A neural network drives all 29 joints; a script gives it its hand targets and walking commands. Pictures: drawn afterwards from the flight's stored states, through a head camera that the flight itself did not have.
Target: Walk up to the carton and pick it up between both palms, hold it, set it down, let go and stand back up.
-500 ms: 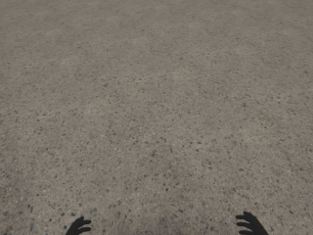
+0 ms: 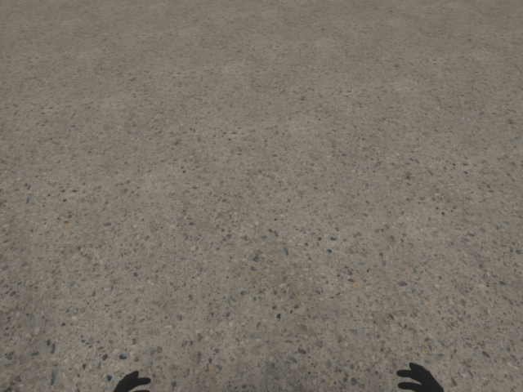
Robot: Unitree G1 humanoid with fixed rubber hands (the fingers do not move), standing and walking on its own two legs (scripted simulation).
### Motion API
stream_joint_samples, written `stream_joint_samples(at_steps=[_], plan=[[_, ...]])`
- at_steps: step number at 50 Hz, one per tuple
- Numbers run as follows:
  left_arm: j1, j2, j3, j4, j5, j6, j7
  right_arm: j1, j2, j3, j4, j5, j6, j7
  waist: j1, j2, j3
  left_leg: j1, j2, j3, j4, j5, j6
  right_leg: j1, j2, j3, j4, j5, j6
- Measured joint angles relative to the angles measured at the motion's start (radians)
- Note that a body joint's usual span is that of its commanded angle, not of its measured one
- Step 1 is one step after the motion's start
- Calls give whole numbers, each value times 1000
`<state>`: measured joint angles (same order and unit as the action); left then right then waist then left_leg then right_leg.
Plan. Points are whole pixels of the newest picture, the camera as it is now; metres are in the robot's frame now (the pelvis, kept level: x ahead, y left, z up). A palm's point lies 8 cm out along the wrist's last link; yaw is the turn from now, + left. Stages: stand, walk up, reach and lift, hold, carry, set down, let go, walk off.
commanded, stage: stand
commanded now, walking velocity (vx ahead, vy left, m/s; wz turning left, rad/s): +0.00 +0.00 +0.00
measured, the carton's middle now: out of the picture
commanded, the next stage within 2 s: walk up in 0.64 s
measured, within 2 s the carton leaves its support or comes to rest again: neither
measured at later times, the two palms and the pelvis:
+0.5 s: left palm out of the picture +0.11 +0.25 -0.10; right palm out of the picture +0.11 -0.25 -0.09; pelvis +0.01 +0.00 +0.00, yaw +0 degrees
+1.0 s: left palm out of the picture +0.08 +0.31 -0.10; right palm out of the picture +0.13 -0.24 -0.10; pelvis +0.00 +0.02 +0.00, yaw +11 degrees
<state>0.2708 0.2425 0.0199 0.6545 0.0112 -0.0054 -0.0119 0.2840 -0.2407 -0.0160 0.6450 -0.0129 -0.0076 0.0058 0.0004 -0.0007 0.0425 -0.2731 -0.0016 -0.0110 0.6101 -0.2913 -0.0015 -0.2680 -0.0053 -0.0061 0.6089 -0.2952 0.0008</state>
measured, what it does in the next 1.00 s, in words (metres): stands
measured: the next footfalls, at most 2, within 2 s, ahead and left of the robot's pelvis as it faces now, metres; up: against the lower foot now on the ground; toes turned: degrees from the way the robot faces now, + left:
left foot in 1.12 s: +0.06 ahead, +0.23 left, +0.00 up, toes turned +23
right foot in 1.38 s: +0.14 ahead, +0.06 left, +0.00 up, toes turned +30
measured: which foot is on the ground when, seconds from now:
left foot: down 0.00-0.88, up 0.90-1.00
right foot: down 0.00-1.00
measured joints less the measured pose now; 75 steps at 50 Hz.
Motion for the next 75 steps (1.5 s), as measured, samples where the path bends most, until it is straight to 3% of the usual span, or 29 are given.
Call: stream_joint_samples(at_steps=[42,44,46,50,53,56,58,61,63,68,70,72,75], plan=[[6,4,-10,32,-3,3,6,2,-8,7,21,3,3,-5,1,5,-1,18,-5,3,-20,-3,4,15,-5,3,-16,-6,4],[-8,6,-5,30,20,0,16,8,-19,1,11,-12,17,18,-27,16,5,-19,-13,-30,26,-2,9,19,-13,-36,-14,-11,1],[-36,18,4,27,43,-6,32,18,-35,-8,7,-39,46,41,-47,22,22,-98,-11,-21,183,-91,-2,29,-35,-96,-9,-23,-5],[-62,51,33,41,60,-23,59,10,-71,-33,11,-64,88,73,-31,24,65,-193,47,12,379,-144,-23,58,-76,-168,-2,-36,-5],[-66,82,53,59,64,-20,66,2,-84,-48,10,-50,89,95,-28,24,92,-197,109,-5,324,-109,-21,87,-106,-225,7,-49,17],[-61,118,69,73,67,-13,62,3,-80,-51,12,-36,71,110,-20,-3,97,-130,148,3,163,-46,1,85,-157,-258,86,-103,34],[-60,146,79,88,66,-1,57,-1,-58,-52,23,-31,50,105,-13,-75,105,-118,91,33,177,-9,-19,52,-221,-213,211,-184,-5],[-66,146,77,85,29,27,49,11,-39,-37,34,-17,44,87,-40,-114,95,-138,22,11,193,-23,2,-58,-138,-60,444,-352,-13],[-78,125,64,75,5,19,46,17,-35,-29,43,-23,56,73,-55,-116,101,-128,-17,-16,148,8,19,-112,-82,-31,492,-341,-14],[-53,59,23,49,-16,-26,40,19,-67,-30,27,-48,79,64,-72,-66,96,-105,-94,-71,50,79,34,-138,-13,-45,237,-159,-19],[-27,40,16,46,-9,-34,43,12,-85,-35,28,-42,89,68,-69,-30,89,-110,-120,-98,64,79,32,-97,5,-44,100,12,-38],[5,28,9,50,21,-32,52,1,-92,-41,40,-45,101,69,-60,26,75,-136,-119,-119,153,-22,18,-68,3,-85,77,47,-44],[26,57,18,71,53,-21,70,5,-81,-36,47,-65,110,76,-38,49,33,-214,-81,-51,370,-80,-17,-18,-40,-154,30,20,-35]])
